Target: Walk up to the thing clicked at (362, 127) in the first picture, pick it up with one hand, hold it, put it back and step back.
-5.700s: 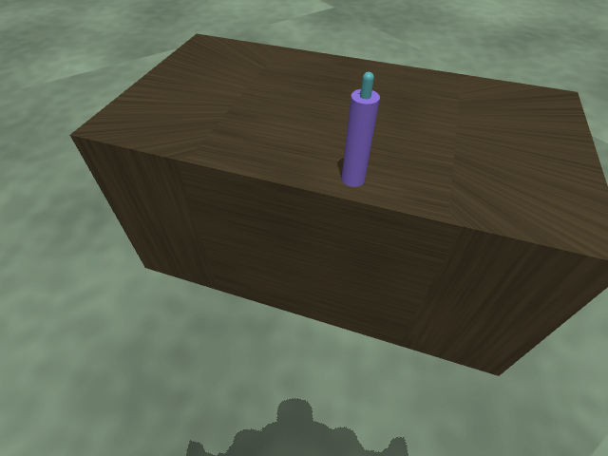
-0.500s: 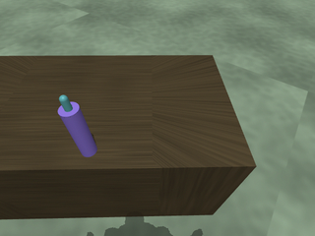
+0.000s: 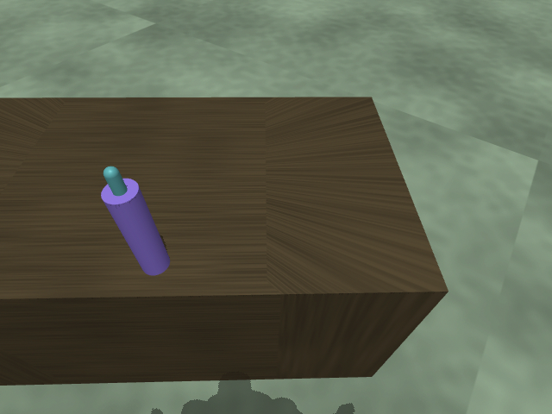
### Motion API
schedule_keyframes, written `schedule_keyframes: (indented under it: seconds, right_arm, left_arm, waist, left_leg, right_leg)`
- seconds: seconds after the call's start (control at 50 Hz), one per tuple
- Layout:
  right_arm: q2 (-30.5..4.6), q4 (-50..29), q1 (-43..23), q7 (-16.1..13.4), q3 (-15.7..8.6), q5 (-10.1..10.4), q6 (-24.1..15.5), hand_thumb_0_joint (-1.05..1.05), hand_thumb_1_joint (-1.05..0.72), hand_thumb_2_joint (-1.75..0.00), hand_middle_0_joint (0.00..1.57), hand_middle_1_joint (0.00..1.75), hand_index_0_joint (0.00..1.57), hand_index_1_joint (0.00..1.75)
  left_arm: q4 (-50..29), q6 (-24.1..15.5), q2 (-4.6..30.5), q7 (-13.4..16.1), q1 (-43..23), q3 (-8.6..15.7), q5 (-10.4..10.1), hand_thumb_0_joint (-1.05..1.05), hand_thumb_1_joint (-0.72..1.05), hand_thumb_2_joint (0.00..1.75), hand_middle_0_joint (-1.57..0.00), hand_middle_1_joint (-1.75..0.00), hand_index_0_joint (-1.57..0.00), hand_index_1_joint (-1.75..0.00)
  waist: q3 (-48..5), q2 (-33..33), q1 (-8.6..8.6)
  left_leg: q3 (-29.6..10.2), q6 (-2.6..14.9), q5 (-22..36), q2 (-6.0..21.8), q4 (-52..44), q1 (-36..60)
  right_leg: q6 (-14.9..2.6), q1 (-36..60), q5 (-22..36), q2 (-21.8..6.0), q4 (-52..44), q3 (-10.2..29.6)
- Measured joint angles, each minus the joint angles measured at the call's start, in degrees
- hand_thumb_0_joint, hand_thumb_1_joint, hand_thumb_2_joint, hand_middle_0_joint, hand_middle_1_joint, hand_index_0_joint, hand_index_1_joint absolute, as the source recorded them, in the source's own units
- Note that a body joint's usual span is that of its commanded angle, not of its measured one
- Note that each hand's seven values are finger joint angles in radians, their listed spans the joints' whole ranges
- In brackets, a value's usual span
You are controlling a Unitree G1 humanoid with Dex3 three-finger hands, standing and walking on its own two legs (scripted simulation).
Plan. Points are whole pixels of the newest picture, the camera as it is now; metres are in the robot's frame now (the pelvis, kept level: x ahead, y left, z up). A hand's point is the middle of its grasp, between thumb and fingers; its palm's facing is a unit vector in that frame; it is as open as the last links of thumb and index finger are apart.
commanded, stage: stand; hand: left
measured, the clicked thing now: (136, 224) +0.42 +0.24 +0.00
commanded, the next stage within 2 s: rise first in 0.54 s
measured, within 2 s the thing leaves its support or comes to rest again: neither
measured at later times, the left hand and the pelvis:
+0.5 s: hand out of the picture +0.07 +0.26 -0.16, palm faces -0.03 -0.93 -0.36, open 7.4 cm; pelvis +0.00 +0.00 +0.00, yaw +0 degrees
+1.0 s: hand (104, 402) +0.17 +0.26 -0.11, palm faces +0.20 -0.92 -0.34, open 13.6 cm; pelvis +0.00 +0.01 -0.01, yaw +0 degrees
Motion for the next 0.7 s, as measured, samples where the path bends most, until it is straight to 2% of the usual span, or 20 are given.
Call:
schedule_keyframes:
  seconds: [0.66, 0.7]
  right_arm:
    - [-0.08, -0.11, 0.28, -0.02, -0.01, -0.06, -0.03, 0.01, -0.90, -0.90, 0.20, 0.30, 0.20, 0.30]
    - [0.14, -3.89, 0.80, -0.94, 0.02, 2.70, -0.95, 0.01, -0.88, -0.88, 0.18, 0.28, 0.18, 0.28]
  left_arm:
    - [-0.06, -0.01, 0.02, -0.01, 0.11, -0.06, 0.03, 0.00, 0.90, 0.90, -0.20, -0.30, -0.20, -0.30]
    - [-3.99, -0.14, -0.48, 0.81, 0.65, -0.01, -2.36, 0.00, 0.88, 0.88, -0.18, -0.28, -0.18, -0.28]
  waist:
    - [0.08, -0.07, -0.01]
    - [0.45, 0.09, -0.32]
  left_leg:
    - [0.01, 0.12, 0.11, -0.18, -0.05, -0.12]
    - [-0.22, 0.26, -0.74, -0.25, 2.38, -2.42]
  right_leg:
    - [0.13, -0.22, -0.03, -0.19, 0.19, 0.02]
    - [0.15, -2.30, -0.82, -0.28, 2.34, -0.18]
